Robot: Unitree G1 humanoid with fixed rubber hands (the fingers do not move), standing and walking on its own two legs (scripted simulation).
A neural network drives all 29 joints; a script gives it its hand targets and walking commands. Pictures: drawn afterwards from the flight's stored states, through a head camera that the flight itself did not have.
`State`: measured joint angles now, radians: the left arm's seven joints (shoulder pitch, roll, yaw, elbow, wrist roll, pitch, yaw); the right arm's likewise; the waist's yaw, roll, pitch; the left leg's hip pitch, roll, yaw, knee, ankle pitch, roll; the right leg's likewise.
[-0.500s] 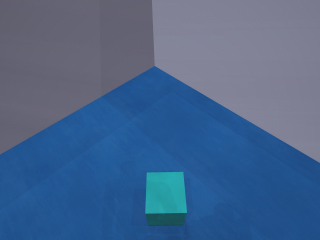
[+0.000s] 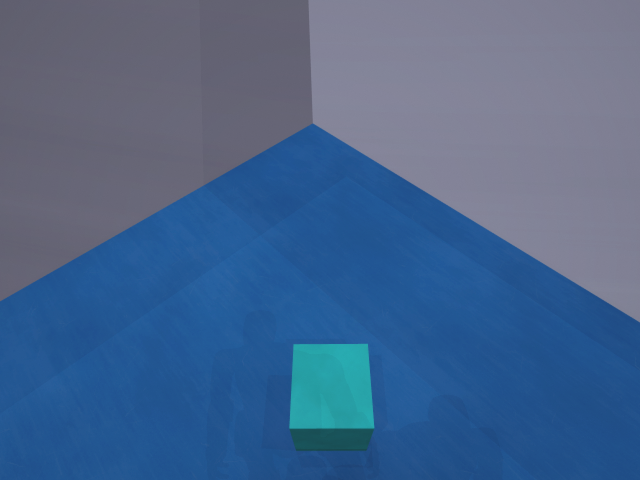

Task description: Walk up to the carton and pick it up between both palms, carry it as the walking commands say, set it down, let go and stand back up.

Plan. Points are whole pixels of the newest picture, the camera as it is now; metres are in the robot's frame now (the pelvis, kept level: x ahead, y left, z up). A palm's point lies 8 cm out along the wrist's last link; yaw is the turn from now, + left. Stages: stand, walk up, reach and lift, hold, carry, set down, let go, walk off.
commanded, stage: stand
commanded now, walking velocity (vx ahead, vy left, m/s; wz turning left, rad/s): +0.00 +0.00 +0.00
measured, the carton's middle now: (330, 398) +0.41 +0.00 -0.65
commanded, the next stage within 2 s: reach and lift in 0.46 s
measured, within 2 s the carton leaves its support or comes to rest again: neither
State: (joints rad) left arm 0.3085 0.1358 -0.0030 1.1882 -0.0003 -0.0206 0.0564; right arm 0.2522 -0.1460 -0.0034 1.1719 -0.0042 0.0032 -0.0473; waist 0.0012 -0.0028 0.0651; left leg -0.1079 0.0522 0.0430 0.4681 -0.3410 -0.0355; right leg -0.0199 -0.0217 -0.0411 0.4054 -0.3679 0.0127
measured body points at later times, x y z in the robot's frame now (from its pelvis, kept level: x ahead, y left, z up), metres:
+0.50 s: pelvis +0.01 +0.01 +0.00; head +0.03 +0.01 +0.45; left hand -0.04 +0.22 -0.16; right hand +0.00 -0.22 -0.16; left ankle -0.06 +0.14 -0.74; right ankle -0.09 -0.12 -0.74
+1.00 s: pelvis -0.09 +0.01 -0.04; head +0.09 +0.00 +0.37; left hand +0.10 +0.20 -0.19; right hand +0.08 -0.21 -0.19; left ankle -0.06 +0.15 -0.74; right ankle -0.09 -0.13 -0.74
